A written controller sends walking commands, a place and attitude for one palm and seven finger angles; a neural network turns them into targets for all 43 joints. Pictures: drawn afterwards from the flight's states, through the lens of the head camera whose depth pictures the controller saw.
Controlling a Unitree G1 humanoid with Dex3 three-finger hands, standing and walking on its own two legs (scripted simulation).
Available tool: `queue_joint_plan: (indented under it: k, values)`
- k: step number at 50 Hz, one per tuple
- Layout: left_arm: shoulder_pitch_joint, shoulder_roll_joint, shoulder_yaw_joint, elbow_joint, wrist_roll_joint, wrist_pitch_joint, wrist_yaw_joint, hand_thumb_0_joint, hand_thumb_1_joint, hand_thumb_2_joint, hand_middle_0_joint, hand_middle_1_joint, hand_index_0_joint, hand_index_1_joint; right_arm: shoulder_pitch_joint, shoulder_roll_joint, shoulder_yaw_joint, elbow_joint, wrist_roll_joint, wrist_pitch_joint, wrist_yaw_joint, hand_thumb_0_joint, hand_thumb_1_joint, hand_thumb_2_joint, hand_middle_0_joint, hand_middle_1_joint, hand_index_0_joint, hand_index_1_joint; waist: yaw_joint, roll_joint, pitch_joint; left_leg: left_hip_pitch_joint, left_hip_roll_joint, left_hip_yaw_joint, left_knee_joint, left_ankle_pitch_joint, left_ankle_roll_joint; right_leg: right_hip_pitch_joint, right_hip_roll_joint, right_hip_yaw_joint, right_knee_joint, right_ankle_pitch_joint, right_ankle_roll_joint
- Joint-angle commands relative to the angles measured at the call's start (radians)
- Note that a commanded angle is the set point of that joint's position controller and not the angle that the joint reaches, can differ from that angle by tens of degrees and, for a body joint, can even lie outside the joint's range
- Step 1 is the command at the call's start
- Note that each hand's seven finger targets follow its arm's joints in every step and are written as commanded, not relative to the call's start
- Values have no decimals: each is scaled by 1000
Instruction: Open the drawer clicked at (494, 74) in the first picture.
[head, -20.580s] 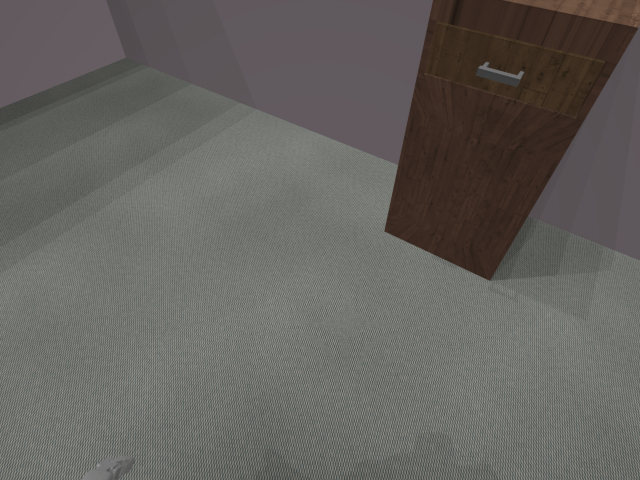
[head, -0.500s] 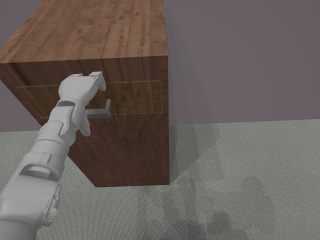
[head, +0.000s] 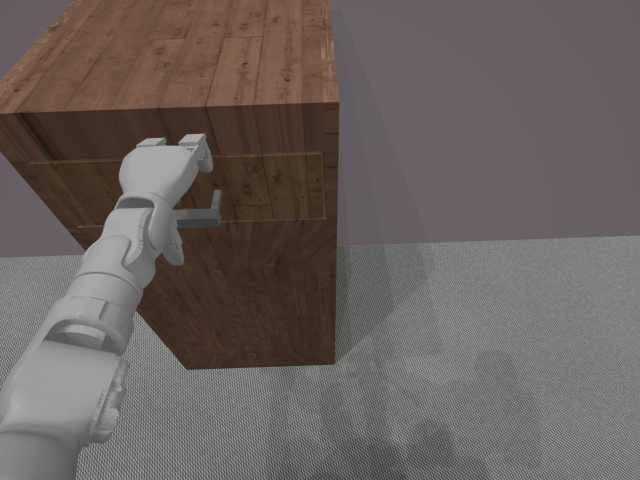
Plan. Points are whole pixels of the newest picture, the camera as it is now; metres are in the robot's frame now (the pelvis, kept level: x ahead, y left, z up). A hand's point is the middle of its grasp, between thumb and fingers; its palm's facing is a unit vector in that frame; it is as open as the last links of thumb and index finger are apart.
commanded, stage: lower the fingers behind the handle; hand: left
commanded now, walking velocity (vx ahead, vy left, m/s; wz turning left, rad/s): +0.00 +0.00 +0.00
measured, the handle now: (185, 208) +0.50 +0.20 +0.03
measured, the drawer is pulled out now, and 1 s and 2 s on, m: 0.00 0.00 0.00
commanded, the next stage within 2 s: lift the fingers back up to retry in 1.18 s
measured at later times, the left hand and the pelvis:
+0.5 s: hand (178, 200) +0.47 +0.19 +0.09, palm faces +0.05 -0.03 -1.00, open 13.6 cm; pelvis -0.03 +0.01 -0.01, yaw +0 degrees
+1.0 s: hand (180, 202) +0.47 +0.19 +0.09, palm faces +0.07 +0.00 -1.00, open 13.8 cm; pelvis -0.07 +0.03 -0.03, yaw -2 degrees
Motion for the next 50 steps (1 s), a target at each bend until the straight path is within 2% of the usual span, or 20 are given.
queue_joint_plan:
  k: [1, 4, 6, 9, 10, 13, 18, 19, 24, 25, 27, 30, 32, 33, 35, 37, 39, 42, 48, 50]
  values:
    - [-441, 326, 112, -62, 12, 81, 38, 0, -500, 300, -300, -1200, -300, -1200, 50, -148, -47, -81, -2, -29, -4, 0, -900, -900, 200, 300, 200, 300, -8, -86, -254, 136, -43, 13, -27, 138, 42, 72, 5, 20, -105, 220, 13]
    - [-451, 299, 79, -16, 23, 100, 43, 0, -500, 300, -300, -1200, -300, -1200, 59, -149, -45, -82, -1, -29, -5, 0, -900, -900, 200, 300, 200, 300, -19, -94, -227, 112, -43, 11, -28, 83, 42, 30, 6, 19, -108, 155, 15]
    - [-456, 326, 101, 0, 24, 105, 44, 0, -500, 300, -300, -1200, -300, -1200, 67, -151, -44, -80, -2, -31, -5, 0, -900, -900, 200, 300, 200, 300, -15, -99, -235, 104, -42, 11, -23, 82, 43, 39, 5, 22, -110, 152, 15]
    - [-470, 311, 68, 64, 35, 129, 43, 0, -500, 300, -300, -1200, -300, -1200, 75, -154, -38, -78, 1, -31, -11, 0, -900, -900, 200, 300, 200, 300, -35, -112, -185, 65, -42, 10, -20, 26, 43, -11, 4, 23, -114, 91, 20]
    - [-490, 310, 62, 60, 38, 129, 43, 0, -500, 300, -300, -1200, -300, -1200, 79, -155, -37, -79, 0, -32, -9, 0, -900, -900, 200, 300, 200, 300, -36, -87, -180, 61, -41, 7, -20, 17, 41, -26, 4, 21, -110, 76, 17]
    - [-488, 336, 77, 97, 44, 137, 43, 0, -500, 300, -300, -1200, -300, -1200, 90, -155, -34, -79, 0, -33, -13, 0, -900, -900, 200, 300, 200, 300, -34, -99, -197, 40, -42, 8, -9, -2, 44, -24, 4, 26, -105, 55, 19]
    - [-494, 292, 36, 146, 49, 148, 42, 0, -500, 300, -300, -1200, -300, -1200, 103, -156, -30, -88, 1, -40, -16, 0, -900, -900, 200, 300, 200, 300, -55, -104, -169, 12, -41, 4, -1, -65, 42, -80, 6, 22, -103, -11, 20]
    - [-505, 295, 33, 148, 49, 149, 43, 0, -500, 300, -300, -1200, -300, -1200, 103, -157, -30, -89, 0, -44, -16, 0, -900, -900, 200, 300, 200, 300, -56, -89, -167, 4, -41, 6, 2, -79, 42, -92, 6, 24, -102, -28, 21]
    - [-534, 288, 12, 204, 53, 165, 45, 0, -500, 300, -300, -1200, -300, -1200, 118, -165, -23, -90, 0, -53, -21, 0, -900, -900, 200, 300, 200, 300, -78, -113, -153, -32, -39, -3, 14, -134, 42, -140, 8, 20, -89, -88, 23]
    - [-530, 293, 14, 220, 57, 170, 45, 0, -500, 300, -300, -1200, -300, -1200, 121, -165, -21, -94, 0, -54, -23, 0, -900, -900, 200, 300, 200, 300, -73, -97, -150, -43, -42, -3, 16, -144, 40, -148, 9, 19, -83, -101, 21]
    - [-543, 294, 10, 224, 61, 174, 45, 0, -500, 300, -300, -1200, -300, -1200, 128, -166, -21, -94, -1, -56, -22, 0, -900, -900, 200, 300, 200, 300, -79, -80, -164, -44, -40, -3, 24, -149, 41, -162, 11, 18, -74, -103, 21]
    - [-550, 270, -11, 239, 62, 183, 47, 0, -500, 300, -300, -1200, -300, -1200, 130, -168, -18, -98, -1, -61, -26, 0, -900, -900, 200, 300, 200, 300, -88, -106, -151, -62, -39, -8, 29, -179, 40, -195, 13, 12, -65, -139, 22]
    - [-573, 260, -22, 235, 58, 186, 47, 0, -500, 300, -300, -1200, -300, -1200, 138, -169, -17, -98, -3, -69, -26, 0, -900, -900, 200, 300, 200, 300, -96, -89, -153, -66, -37, -11, 34, -194, 42, -215, 15, 11, -57, -147, 22]
    - [-561, 280, -4, 249, 62, 188, 47, 0, -500, 300, -300, -1200, -300, -1200, 140, -170, -17, -98, -2, -69, -27, 0, -900, -900, 200, 300, 200, 300, -89, -96, -159, -74, -38, -14, 35, -199, 41, -216, 16, 9, -50, -155, 20]
    - [-557, 278, -9, 255, 58, 196, 44, 0, -500, 300, -300, -1200, -300, -1200, 139, -169, -14, -104, -4, -72, -29, 0, -900, -900, 200, 300, 200, 300, -89, -97, -160, -86, -40, -14, 41, -207, 41, -217, 16, 10, -49, -168, 21]
    - [-563, 304, 0, 262, 58, 200, 38, 0, -500, 300, -300, -1200, -300, -1200, 139, -173, -9, -108, -2, -73, -34, 0, -900, -900, 200, 300, 200, 300, -89, -113, -167, -104, -42, -16, 45, -215, 42, -216, 16, 12, -45, -183, 23]
    - [-577, 279, -24, 254, 59, 203, 32, 0, -500, 300, -300, -1200, -300, -1200, 134, -172, -8, -113, -1, -76, -37, 0, -900, -900, 200, 300, 200, 300, -94, -91, -158, -107, -42, -22, 44, -242, 42, -249, 18, 7, -32, -209, 22]
    - [-583, 276, -20, 257, 56, 209, 30, 0, -500, 300, -300, -1200, -300, -1200, 141, -173, -10, -111, -4, -80, -37, 0, -900, -900, 200, 300, 200, 300, -99, -72, -169, -104, -38, -31, 47, -257, 41, -269, 20, 2, -17, -202, 20]
    - [-585, 266, -20, 258, 47, 215, 24, 0, -500, 300, -300, -1200, -300, -1200, 151, -174, -10, -115, -5, -84, -39, 0, -900, -900, 200, 300, 200, 300, -98, -80, -198, -111, -32, -47, 57, -280, 39, -290, 23, -5, 10, -202, 18]
    - [-602, 247, -40, 250, 42, 220, 22, 0, -500, 300, -300, -1200, -300, -1200, 147, -174, -7, -118, -4, -87, -41, 0, -900, -900, 200, 300, 200, 300, -106, -81, -189, -111, -31, -53, 52, -300, 40, -302, 24, -8, 10, -216, 20]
